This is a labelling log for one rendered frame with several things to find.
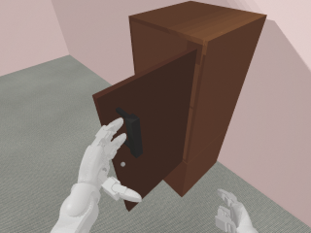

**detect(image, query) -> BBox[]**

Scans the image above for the robot right hand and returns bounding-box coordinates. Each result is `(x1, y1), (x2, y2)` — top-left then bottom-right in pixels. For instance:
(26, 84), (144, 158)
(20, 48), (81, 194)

(215, 188), (253, 233)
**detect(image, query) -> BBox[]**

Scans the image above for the robot left forearm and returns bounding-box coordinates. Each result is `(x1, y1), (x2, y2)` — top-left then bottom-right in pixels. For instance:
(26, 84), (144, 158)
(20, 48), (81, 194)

(51, 183), (101, 233)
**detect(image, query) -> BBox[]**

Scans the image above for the robot left hand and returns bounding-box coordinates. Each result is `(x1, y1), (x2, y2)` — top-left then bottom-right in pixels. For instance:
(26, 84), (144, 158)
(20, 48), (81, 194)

(77, 117), (142, 203)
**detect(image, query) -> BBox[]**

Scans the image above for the cupboard door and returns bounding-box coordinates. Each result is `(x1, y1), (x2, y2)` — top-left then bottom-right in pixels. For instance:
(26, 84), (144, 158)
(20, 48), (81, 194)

(92, 47), (197, 211)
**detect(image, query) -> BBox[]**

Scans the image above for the handle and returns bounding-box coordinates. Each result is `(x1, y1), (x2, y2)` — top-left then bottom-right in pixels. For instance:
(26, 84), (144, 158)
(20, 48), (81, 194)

(116, 107), (143, 158)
